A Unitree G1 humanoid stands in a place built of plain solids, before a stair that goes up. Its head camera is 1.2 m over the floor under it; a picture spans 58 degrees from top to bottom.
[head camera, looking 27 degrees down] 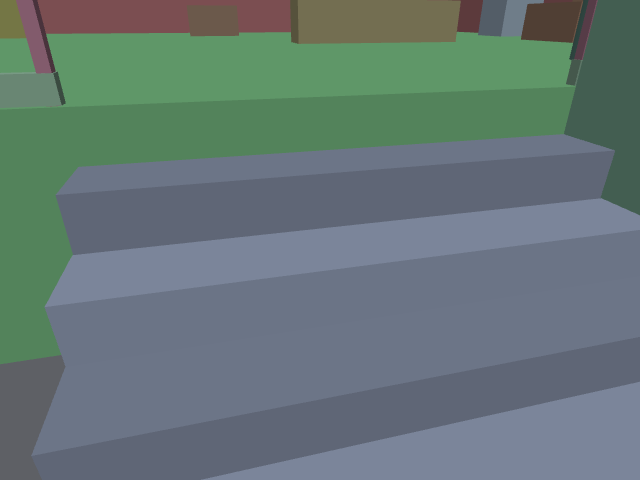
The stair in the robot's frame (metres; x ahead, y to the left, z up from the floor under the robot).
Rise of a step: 0.19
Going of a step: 0.27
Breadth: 1.91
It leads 14 degrees to the left of straight ahead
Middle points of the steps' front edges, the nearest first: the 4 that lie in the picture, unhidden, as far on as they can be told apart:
0.83 -0.32 0.38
1.10 -0.25 0.57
1.36 -0.18 0.77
1.63 -0.12 0.96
